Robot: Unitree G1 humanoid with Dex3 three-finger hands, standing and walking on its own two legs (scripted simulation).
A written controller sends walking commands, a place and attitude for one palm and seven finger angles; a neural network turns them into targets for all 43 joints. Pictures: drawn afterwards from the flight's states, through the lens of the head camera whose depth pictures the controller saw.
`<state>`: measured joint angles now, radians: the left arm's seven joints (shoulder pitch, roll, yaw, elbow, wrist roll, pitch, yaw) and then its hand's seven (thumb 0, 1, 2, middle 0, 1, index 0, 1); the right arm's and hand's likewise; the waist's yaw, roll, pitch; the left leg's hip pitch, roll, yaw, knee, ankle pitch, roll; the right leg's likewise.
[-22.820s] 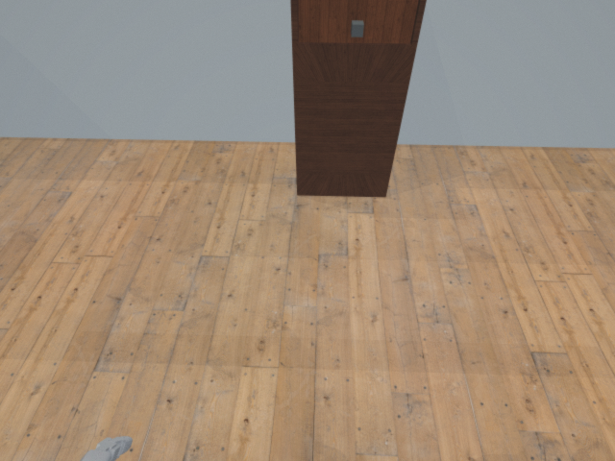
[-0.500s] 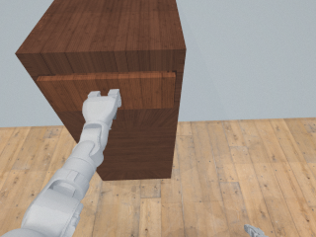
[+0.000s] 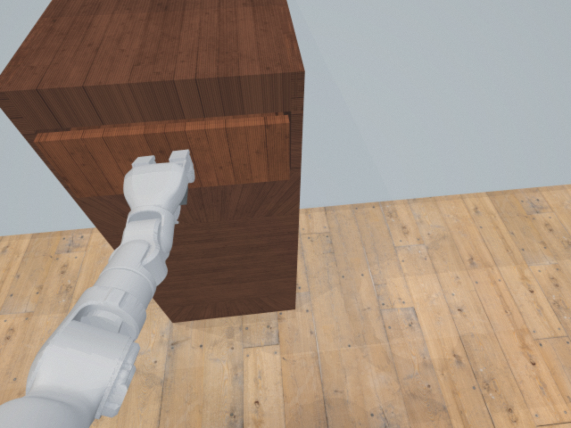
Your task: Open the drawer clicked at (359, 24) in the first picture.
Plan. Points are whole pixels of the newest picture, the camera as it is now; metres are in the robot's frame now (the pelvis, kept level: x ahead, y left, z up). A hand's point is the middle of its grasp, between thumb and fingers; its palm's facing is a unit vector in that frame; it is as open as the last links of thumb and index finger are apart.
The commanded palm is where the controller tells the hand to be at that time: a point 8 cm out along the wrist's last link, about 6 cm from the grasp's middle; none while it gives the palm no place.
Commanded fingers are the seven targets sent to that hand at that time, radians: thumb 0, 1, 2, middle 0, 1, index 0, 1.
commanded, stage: pull the drawer open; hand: left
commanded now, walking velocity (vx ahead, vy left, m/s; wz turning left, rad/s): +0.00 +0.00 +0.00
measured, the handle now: (173, 180) +0.49 +0.17 +0.05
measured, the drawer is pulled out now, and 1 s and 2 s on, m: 0.02 0.06 0.17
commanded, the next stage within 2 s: none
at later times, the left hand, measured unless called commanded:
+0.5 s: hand (167, 219) +0.43 +0.17 +0.03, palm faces +0.04 -0.04 -1.00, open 7.2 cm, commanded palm +0.40 +0.18 +0.08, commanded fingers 0.00 0.90 0.90 -0.40 -1.35 -0.40 -1.35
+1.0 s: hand (167, 225) +0.41 +0.17 +0.03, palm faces +0.00 -0.06 -1.00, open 7.3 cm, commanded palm +0.36 +0.17 +0.08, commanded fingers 0.00 0.90 0.90 -0.40 -1.35 -0.40 -1.35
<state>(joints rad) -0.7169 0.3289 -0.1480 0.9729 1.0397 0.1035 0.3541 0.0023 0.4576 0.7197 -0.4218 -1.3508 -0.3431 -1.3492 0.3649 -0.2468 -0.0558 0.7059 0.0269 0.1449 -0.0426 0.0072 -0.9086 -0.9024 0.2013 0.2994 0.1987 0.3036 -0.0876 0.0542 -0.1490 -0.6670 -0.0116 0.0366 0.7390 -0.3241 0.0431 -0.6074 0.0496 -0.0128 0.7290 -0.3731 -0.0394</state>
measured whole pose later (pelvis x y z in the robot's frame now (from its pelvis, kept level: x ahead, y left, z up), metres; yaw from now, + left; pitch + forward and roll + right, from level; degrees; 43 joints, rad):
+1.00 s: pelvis +0.01 +0.00 +0.00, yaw -1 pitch +12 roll +0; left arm -0.46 0.31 -0.16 0.68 1.02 0.14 0.32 0.02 0.47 0.70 -0.42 -1.35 -0.35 -1.35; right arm 0.33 -0.25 -0.07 0.67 0.02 0.18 -0.02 0.01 -0.91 -0.90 0.20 0.30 0.20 0.30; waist -0.05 0.07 -0.16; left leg -0.58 -0.01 0.05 0.70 -0.33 0.04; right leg -0.53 0.05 0.01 0.70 -0.38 -0.05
